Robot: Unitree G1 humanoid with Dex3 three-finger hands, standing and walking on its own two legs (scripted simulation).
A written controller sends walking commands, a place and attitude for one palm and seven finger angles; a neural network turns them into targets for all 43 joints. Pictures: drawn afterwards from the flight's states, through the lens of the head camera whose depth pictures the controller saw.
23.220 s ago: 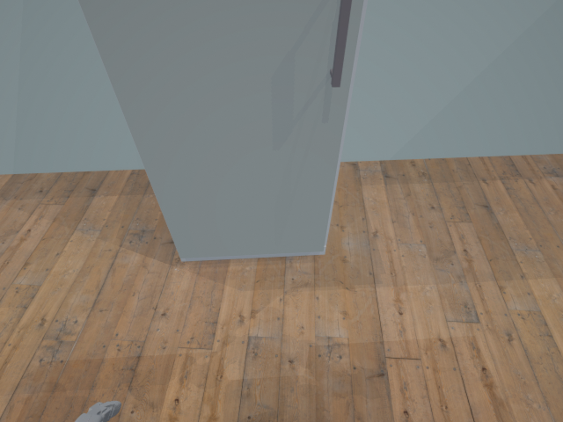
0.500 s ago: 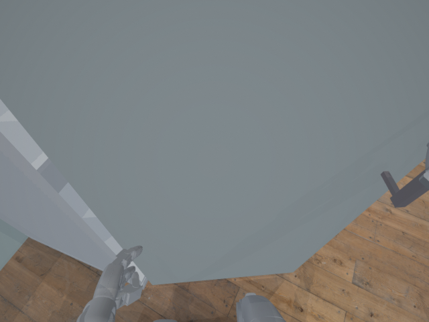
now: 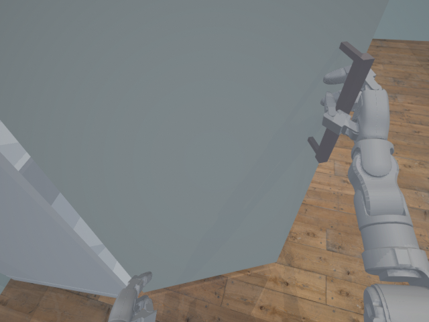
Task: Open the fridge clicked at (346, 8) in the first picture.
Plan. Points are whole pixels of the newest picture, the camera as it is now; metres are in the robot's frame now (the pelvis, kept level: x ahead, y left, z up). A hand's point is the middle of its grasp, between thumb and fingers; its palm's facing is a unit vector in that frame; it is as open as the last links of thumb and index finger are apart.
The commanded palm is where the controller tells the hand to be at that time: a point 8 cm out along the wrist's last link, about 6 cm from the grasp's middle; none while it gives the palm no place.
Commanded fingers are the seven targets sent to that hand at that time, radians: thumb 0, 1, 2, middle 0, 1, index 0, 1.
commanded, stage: stop walking and hold the door back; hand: right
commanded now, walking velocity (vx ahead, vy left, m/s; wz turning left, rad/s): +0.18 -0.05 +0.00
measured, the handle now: (332, 109) +0.43 -0.21 +0.18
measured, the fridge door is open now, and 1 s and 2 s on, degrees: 69 65 66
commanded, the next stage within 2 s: loosen the grip on the handle in 0.70 s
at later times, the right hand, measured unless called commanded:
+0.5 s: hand (321, 112) +0.42 -0.19 +0.19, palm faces +0.23 +0.96 -0.15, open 5.4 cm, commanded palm +0.38 -0.24 +0.17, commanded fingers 0.00 -0.90 -0.90 0.45 1.40 0.45 1.40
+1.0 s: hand (329, 108) +0.42 -0.20 +0.19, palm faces +0.20 +0.97 -0.16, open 7.6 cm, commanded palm +0.39 -0.23 +0.19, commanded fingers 0.00 0.43 -0.26 0.44 1.38 0.44 1.38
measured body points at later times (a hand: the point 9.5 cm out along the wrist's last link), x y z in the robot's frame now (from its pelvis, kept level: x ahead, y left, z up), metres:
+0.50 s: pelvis -0.01 +0.00 -0.01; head +0.01 +0.00 +0.44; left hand +0.07 +0.27 -0.12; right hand +0.40 -0.24 +0.20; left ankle -0.01 +0.12 -0.74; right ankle +0.07 -0.10 -0.74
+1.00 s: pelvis +0.00 +0.00 -0.01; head -0.01 +0.00 +0.44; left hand +0.15 +0.26 -0.08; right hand +0.40 -0.25 +0.20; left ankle -0.01 +0.12 -0.74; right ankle +0.07 -0.10 -0.74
